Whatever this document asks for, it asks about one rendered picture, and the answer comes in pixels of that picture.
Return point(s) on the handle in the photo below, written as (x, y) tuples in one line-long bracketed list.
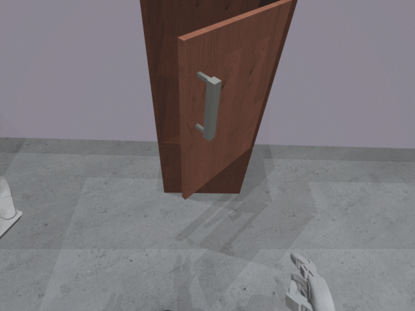
[(211, 107)]

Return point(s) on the right robot hand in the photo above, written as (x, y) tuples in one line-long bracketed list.
[(315, 294)]

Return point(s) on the cupboard door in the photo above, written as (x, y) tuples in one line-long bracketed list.
[(241, 52)]

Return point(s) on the left robot hand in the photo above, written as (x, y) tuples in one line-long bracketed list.
[(8, 214)]

